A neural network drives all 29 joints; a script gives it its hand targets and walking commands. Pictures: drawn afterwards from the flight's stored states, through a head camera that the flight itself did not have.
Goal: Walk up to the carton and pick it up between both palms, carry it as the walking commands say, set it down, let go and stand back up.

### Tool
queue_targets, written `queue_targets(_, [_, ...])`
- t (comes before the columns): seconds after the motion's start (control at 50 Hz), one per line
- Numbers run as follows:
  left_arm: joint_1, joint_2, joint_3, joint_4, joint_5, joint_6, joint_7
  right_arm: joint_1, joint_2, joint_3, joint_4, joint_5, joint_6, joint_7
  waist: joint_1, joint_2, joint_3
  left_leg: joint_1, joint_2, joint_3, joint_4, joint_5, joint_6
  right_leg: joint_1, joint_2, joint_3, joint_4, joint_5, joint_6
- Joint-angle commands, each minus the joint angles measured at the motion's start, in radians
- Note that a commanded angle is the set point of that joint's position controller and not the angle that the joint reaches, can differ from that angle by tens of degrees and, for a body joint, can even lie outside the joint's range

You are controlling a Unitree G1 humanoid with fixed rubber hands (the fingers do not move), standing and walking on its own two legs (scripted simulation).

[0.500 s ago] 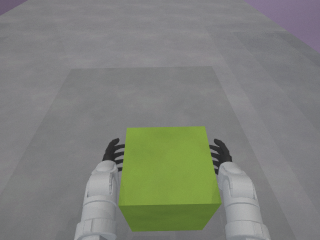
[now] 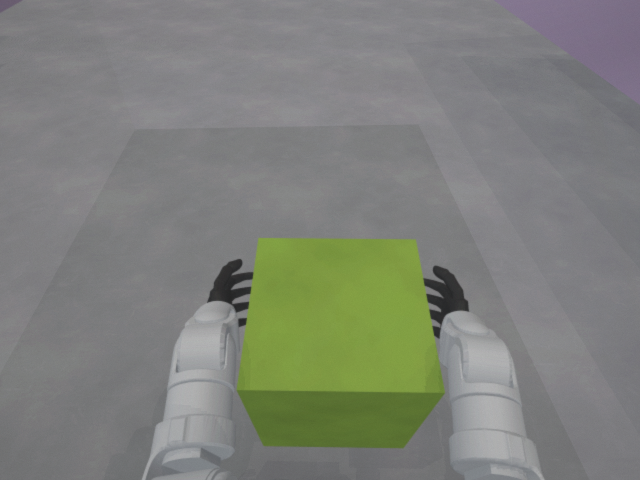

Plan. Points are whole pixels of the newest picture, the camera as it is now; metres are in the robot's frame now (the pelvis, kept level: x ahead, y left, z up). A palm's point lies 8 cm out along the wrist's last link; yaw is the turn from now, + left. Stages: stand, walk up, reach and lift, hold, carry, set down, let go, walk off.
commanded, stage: reach and lift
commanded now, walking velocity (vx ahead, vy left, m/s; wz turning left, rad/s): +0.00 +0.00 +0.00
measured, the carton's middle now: (335, 349) +0.30 +0.01 -0.02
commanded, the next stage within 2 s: hold in 0.70 s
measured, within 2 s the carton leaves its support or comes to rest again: neither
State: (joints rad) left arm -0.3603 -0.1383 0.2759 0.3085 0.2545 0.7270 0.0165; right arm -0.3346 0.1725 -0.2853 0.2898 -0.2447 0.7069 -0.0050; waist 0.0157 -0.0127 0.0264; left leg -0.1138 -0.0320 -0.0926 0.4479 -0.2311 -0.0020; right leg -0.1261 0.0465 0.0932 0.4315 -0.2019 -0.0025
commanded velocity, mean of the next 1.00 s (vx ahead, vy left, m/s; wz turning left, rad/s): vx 0.00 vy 0.00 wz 0.00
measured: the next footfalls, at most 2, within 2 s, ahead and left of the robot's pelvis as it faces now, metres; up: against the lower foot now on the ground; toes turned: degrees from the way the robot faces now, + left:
none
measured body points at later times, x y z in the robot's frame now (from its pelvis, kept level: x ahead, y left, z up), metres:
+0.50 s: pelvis +0.01 +0.00 +0.00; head -0.03 +0.01 +0.45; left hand +0.30 +0.15 +0.04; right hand +0.30 -0.15 +0.04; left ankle +0.01 +0.12 -0.74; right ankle +0.03 -0.12 -0.74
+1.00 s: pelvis -0.01 +0.00 +0.00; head -0.06 +0.01 +0.44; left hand +0.30 +0.16 +0.04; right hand +0.30 -0.14 +0.04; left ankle +0.01 +0.12 -0.74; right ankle +0.03 -0.12 -0.74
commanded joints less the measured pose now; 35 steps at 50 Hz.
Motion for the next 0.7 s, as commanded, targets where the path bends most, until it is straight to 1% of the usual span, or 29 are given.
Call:
queue_targets(0.0, [-0.580,-0.959,-0.598,-0.054,-0.274,-0.027,-0.245,-0.584,0.912,0.623,-0.022,0.248,-0.003,0.237,-0.008,0.031,-0.288,0.034,-0.044,0.016,-0.084,0.174,-0.006,0.116,0.037,-0.009,-0.065,0.158,0.000])
queue_targets(0.02, [-0.554,-0.963,-0.593,-0.046,-0.264,-0.021,-0.243,-0.562,0.899,0.607,-0.025,0.242,0.001,0.234,-0.017,0.034,-0.276,0.042,-0.039,0.009,-0.099,0.183,-0.010,0.118,0.038,-0.015,-0.064,0.173,0.002])
queue_targets(0.04, [-0.561,-0.972,-0.601,-0.048,-0.282,-0.024,-0.246,-0.592,0.918,0.642,-0.063,0.264,-0.005,0.235,-0.006,0.001,-0.296,0.039,-0.043,0.011,-0.092,0.185,-0.006,0.128,0.042,-0.018,-0.065,0.164,0.003])
queue_targets(0.06, [-0.562,-0.965,-0.607,-0.061,-0.276,-0.024,-0.244,-0.575,0.916,0.640,-0.051,0.257,0.000,0.237,0.000,0.018,-0.309,0.053,-0.037,0.007,-0.087,0.209,-0.011,0.120,0.042,-0.013,-0.059,0.181,0.001])
queue_targets(0.08, [-0.546,-0.939,-0.593,-0.062,-0.268,-0.022,-0.240,-0.524,0.913,0.618,-0.006,0.234,0.011,0.235,-0.005,-0.010,-0.274,0.051,-0.039,0.006,-0.101,0.233,-0.006,0.121,0.042,-0.014,-0.073,0.205,0.005])
queue_targets(0.1, [-0.543,-0.951,-0.620,-0.090,-0.281,-0.024,-0.240,-0.525,0.910,0.642,-0.056,0.241,0.004,0.233,-0.013,-0.011,-0.306,0.071,-0.040,0.000,-0.094,0.261,-0.008,0.137,0.045,-0.013,-0.065,0.241,0.004])
queue_targets(0.12, [-0.508,-0.959,-0.626,-0.086,-0.281,-0.018,-0.237,-0.488,0.919,0.638,-0.037,0.245,0.011,0.229,-0.026,0.006,-0.277,0.079,-0.044,0.003,-0.098,0.266,-0.005,0.133,0.040,-0.012,-0.070,0.244,0.006])
queue_targets(0.16, [-0.499,-0.956,-0.654,-0.132,-0.296,-0.023,-0.239,-0.483,0.921,0.671,-0.094,0.264,0.004,0.226,-0.006,0.025,-0.332,0.098,-0.047,0.012,-0.085,0.322,-0.012,0.160,0.041,-0.005,-0.066,0.306,0.007])
queue_targets(0.18, [-0.480,-0.963,-0.651,-0.126,-0.295,-0.019,-0.238,-0.470,0.918,0.669,-0.107,0.267,0.004,0.220,-0.021,0.024,-0.317,0.085,-0.046,0.005,-0.088,0.343,-0.013,0.170,0.037,0.000,-0.065,0.332,0.009])
queue_targets(0.22, [-0.443,-0.953,-0.652,-0.134,-0.286,-0.012,-0.235,-0.466,0.920,0.682,-0.140,0.272,0.009,0.216,-0.008,0.020,-0.303,0.076,-0.045,0.003,-0.100,0.319,-0.005,0.178,0.040,-0.005,-0.068,0.312,0.012])
queue_targets(0.24, [-0.499,-0.928,-0.656,-0.169,-0.294,-0.023,-0.234,-0.477,0.916,0.677,-0.130,0.270,0.008,0.219,-0.010,0.015,-0.310,0.067,-0.046,0.004,-0.098,0.283,-0.006,0.172,0.040,-0.003,-0.068,0.281,0.012])
queue_targets(0.26, [-0.473,-0.920,-0.659,-0.176,-0.288,-0.028,-0.231,-0.507,0.923,0.725,-0.182,0.287,0.003,0.220,0.016,0.005,-0.346,0.067,-0.049,0.008,-0.092,0.316,-0.004,0.186,0.044,-0.003,-0.056,0.325,0.015])
queue_targets(0.28, [-0.460,-0.928,-0.662,-0.154,-0.290,-0.021,-0.231,-0.476,0.901,0.692,-0.160,0.269,0.008,0.213,-0.019,-0.013,-0.309,0.075,-0.048,-0.004,-0.102,0.290,-0.002,0.168,0.043,-0.005,-0.066,0.282,0.012])
queue_targets(0.3, [-0.445,-0.935,-0.681,-0.190,-0.295,-0.023,-0.231,-0.429,0.903,0.697,-0.161,0.271,0.006,0.212,-0.018,0.045,-0.321,0.070,-0.051,-0.004,-0.096,0.314,-0.007,0.182,0.042,0.003,-0.066,0.309,0.008])
queue_targets(0.32, [-0.438,-0.933,-0.676,-0.196,-0.296,-0.023,-0.226,-0.454,0.909,0.706,-0.186,0.283,0.005,0.212,-0.015,0.023,-0.306,0.066,-0.049,-0.004,-0.097,0.324,-0.003,0.166,0.040,-0.003,-0.061,0.318,0.011])
queue_targets(0.36, [-0.461,-0.904,-0.681,-0.214,-0.298,-0.022,-0.229,-0.404,0.906,0.683,-0.129,0.267,0.016,0.212,-0.020,0.011,-0.313,0.077,-0.047,-0.004,-0.091,0.303,-0.004,0.164,0.038,0.002,-0.068,0.310,0.012])
queue_targets(0.38, [-0.422,-0.914,-0.672,-0.188,-0.288,-0.014,-0.234,-0.398,0.895,0.675,-0.154,0.262,0.014,0.208,-0.025,0.036,-0.305,0.051,-0.057,0.007,-0.096,0.268,-0.005,0.193,0.031,0.007,-0.073,0.305,0.014])
queue_targets(0.4, [-0.421,-0.893,-0.669,-0.197,-0.285,-0.014,-0.230,-0.381,0.913,0.686,-0.137,0.263,0.023,0.204,-0.012,0.016,-0.273,0.038,-0.057,0.013,-0.102,0.228,0.002,0.180,0.035,0.001,-0.076,0.265,0.014])
queue_targets(0.42, [-0.455,-0.895,-0.672,-0.189,-0.285,-0.018,-0.230,-0.400,0.897,0.661,-0.115,0.254,0.018,0.207,-0.033,0.042,-0.271,0.045,-0.053,0.001,-0.107,0.209,0.001,0.155,0.033,0.002,-0.078,0.237,0.006])
queue_targets(0.44, [-0.409,-0.906,-0.646,-0.151,-0.270,-0.011,-0.231,-0.413,0.868,0.656,-0.144,0.249,0.020,0.211,-0.031,0.015,-0.209,0.025,-0.051,0.001,-0.117,0.186,0.002,0.133,0.041,-0.017,-0.085,0.192,0.007])
queue_targets(0.46, [-0.401,-0.902,-0.640,-0.158,-0.270,-0.014,-0.230,-0.420,0.881,0.660,-0.135,0.257,0.018,0.213,-0.020,0.009,-0.215,0.049,-0.047,-0.005,-0.113,0.183,0.004,0.118,0.040,-0.007,-0.081,0.177,0.003])
queue_targets(0.48, [-0.443,-0.912,-0.666,-0.180,-0.277,-0.014,-0.231,-0.422,0.888,0.669,-0.135,0.260,0.015,0.216,-0.022,0.043,-0.234,0.029,-0.055,0.003,-0.111,0.149,0.000,0.124,0.041,-0.012,-0.080,0.153,0.001])
queue_targets(0.5, [-0.439,-0.915,-0.665,-0.173,-0.281,-0.015,-0.233,-0.475,0.908,0.690,-0.163,0.275,0.013,0.215,0.002,0.012,-0.257,0.018,-0.053,0.006,-0.099,0.133,0.007,0.149,0.040,-0.004,-0.073,0.139,0.006])
queue_targets(0.52, [-0.422,-0.914,-0.656,-0.156,-0.281,-0.012,-0.233,-0.429,0.914,0.688,-0.135,0.278,0.015,0.216,-0.010,0.043,-0.252,0.016,-0.057,0.005,-0.103,0.145,0.005,0.153,0.033,0.000,-0.075,0.170,0.003])
queue_targets(0.54, [-0.428,-0.898,-0.649,-0.165,-0.277,-0.016,-0.234,-0.435,0.919,0.686,-0.132,0.275,0.024,0.220,-0.005,-0.006,-0.229,0.024,-0.050,0.008,-0.106,0.117,0.013,0.115,0.035,-0.009,-0.080,0.108,0.006])
queue_targets(0.56, [-0.480,-0.896,-0.642,-0.150,-0.278,-0.017,-0.240,-0.463,0.911,0.653,-0.110,0.255,0.021,0.218,-0.015,-0.021,-0.222,0.008,-0.057,0.008,-0.104,0.077,0.014,0.111,0.034,-0.006,-0.086,0.070,0.005])
queue_targets(0.6, [-0.444,-0.909,-0.655,-0.160,-0.289,-0.025,-0.244,-0.483,0.915,0.706,-0.159,0.282,0.014,0.217,-0.007,-0.006,-0.280,0.013,-0.055,0.014,-0.091,0.085,0.015,0.145,0.029,0.000,-0.071,0.092,0.009])
queue_targets(0.64, [-0.496,-0.919,-0.653,-0.140,-0.294,-0.029,-0.252,-0.522,0.922,0.692,-0.139,0.275,0.008,0.220,-0.010,-0.020,-0.255,-0.006,-0.055,0.006,-0.085,0.048,0.018,0.105,0.029,-0.001,-0.068,0.041,0.006])
queue_targets(0.68, [-0.537,-0.923,-0.676,-0.186,-0.304,-0.038,-0.250,-0.536,0.937,0.681,-0.135,0.278,0.000,0.224,-0.023,0.011,-0.277,-0.006,-0.052,0.006,-0.084,0.049,0.010,0.107,0.031,-0.009,-0.062,0.038,0.003])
